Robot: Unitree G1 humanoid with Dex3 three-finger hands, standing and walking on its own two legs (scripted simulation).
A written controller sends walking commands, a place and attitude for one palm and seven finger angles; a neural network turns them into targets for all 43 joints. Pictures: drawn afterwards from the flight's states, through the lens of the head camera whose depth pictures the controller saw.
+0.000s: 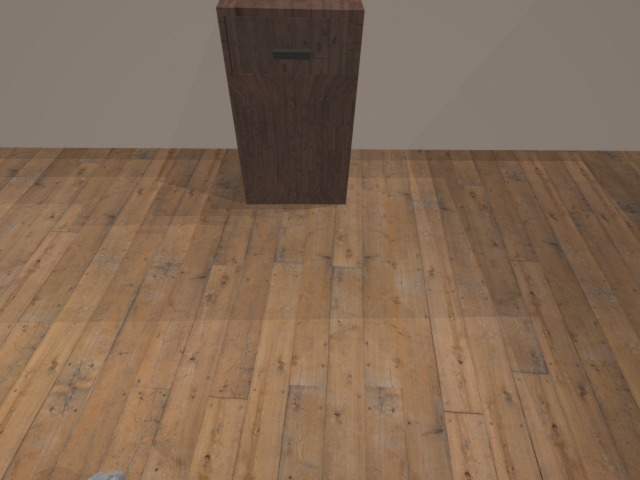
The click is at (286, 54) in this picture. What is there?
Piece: drawer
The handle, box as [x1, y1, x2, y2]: [273, 46, 309, 59]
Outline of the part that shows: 273,49 273,58 309,59 308,46 306,46 305,49 278,49 277,46 275,46 275,48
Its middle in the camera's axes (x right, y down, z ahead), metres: -0.10 -0.63 +1.30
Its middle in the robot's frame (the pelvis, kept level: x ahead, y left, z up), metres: +1.39 +0.17 -0.05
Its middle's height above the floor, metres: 0.72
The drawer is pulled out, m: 0.00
